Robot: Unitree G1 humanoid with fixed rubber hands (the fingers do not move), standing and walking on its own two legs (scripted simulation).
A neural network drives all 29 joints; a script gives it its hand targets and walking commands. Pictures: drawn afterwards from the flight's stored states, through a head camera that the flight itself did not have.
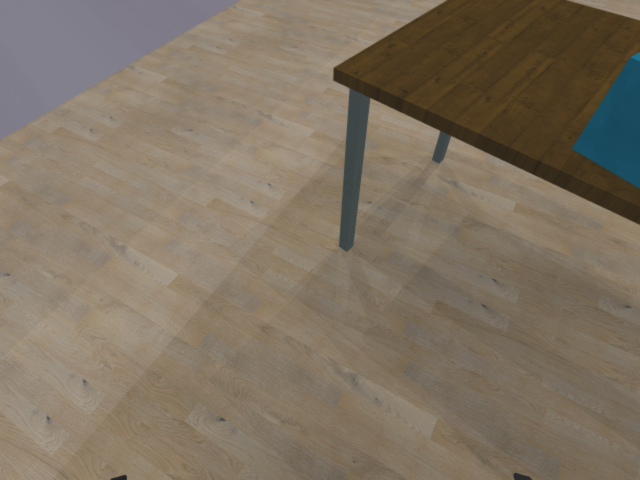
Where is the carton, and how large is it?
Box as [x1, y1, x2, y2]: [572, 52, 639, 187]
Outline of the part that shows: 639,52 629,58 572,147 576,151 638,187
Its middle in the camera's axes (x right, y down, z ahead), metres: +0.64 -0.20 +0.67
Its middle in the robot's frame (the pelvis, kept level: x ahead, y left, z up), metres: +0.67 -0.63 +0.07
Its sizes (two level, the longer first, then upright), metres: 0.240 0.194 0.182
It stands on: a table, 0.73 m high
